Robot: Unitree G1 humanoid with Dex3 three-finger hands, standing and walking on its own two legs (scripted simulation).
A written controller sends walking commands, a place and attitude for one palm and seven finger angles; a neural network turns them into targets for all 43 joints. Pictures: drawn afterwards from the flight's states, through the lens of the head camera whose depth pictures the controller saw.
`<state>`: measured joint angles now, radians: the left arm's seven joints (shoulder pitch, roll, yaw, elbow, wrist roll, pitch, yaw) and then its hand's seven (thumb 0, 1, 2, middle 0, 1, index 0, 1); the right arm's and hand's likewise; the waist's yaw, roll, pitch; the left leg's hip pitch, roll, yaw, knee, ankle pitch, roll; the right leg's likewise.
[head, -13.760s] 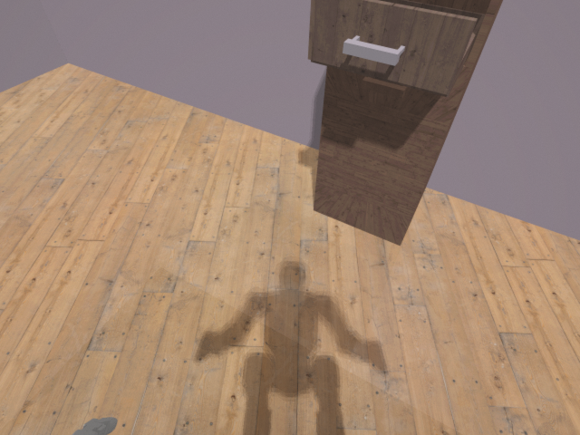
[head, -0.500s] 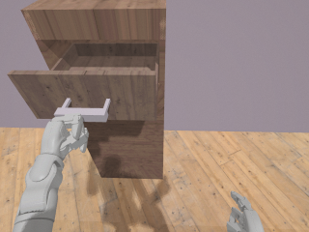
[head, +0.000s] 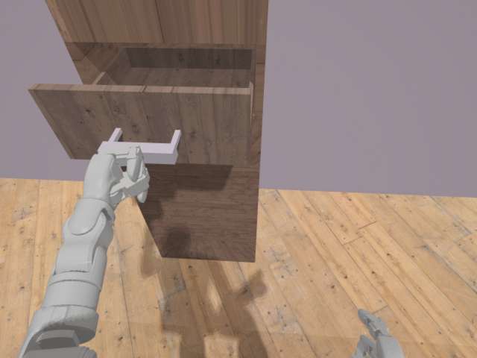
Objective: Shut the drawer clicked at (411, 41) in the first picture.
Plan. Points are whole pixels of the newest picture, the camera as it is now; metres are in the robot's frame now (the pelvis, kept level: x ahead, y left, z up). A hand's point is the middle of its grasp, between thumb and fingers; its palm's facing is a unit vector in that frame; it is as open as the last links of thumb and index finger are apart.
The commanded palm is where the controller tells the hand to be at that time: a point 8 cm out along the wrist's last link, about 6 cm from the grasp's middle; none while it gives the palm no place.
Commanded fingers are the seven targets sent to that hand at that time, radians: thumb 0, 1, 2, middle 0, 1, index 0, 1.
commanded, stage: push the drawer shut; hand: left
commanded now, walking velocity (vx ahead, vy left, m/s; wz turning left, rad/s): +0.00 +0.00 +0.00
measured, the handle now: (142, 143) +0.44 +0.22 +0.13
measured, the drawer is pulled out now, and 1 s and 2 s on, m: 0.19 0.05 0.00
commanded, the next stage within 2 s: pull the fist back off the drawer in 1.76 s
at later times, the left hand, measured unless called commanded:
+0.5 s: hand (156, 148) +0.43 +0.19 +0.13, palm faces +0.05 -1.00 -0.04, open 3.1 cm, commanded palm +0.43 +0.23 +0.13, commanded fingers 0.00 0.90 0.90 -1.40 -1.60 -1.40 -1.60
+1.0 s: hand (162, 127) +0.49 +0.20 +0.13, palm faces +0.02 -1.00 -0.02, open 3.2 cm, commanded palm +0.49 +0.24 +0.13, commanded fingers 0.00 0.90 0.90 -1.40 -1.60 -1.40 -1.60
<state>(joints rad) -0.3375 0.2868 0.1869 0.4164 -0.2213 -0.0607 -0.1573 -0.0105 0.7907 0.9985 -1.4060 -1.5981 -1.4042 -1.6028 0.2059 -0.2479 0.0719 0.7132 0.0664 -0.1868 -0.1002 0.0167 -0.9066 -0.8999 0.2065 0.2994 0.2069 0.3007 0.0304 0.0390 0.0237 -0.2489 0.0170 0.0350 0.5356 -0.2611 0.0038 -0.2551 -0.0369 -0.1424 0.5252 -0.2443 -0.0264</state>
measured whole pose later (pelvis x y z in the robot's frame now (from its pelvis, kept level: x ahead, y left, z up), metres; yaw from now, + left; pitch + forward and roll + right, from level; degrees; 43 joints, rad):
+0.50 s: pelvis -0.01 +0.00 -0.01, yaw -1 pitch +3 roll +0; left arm -0.70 0.40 0.26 0.94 -0.20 -0.22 -0.20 0.00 0.83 1.01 -1.40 -1.60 -1.40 -1.60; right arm 0.31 -0.28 0.05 0.75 0.07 -0.18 -0.08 0.02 -0.91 -0.90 0.21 0.30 0.21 0.30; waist -0.05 0.03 0.01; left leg -0.38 0.03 0.04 0.60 -0.27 0.00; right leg -0.38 -0.02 -0.13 0.57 -0.24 -0.03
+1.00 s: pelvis +0.01 +0.01 -0.01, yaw -2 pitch +8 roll -1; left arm -0.88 0.45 0.32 1.13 -0.14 -0.26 -0.22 0.02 0.81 0.99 -1.40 -1.60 -1.40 -1.60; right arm 0.37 -0.28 0.04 0.73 0.03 -0.13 -0.06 0.01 -0.91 -0.90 0.21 0.30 0.21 0.30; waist -0.08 0.02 -0.02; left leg -0.46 0.03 0.05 0.63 -0.30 0.02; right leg -0.46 -0.03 -0.11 0.58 -0.26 -0.02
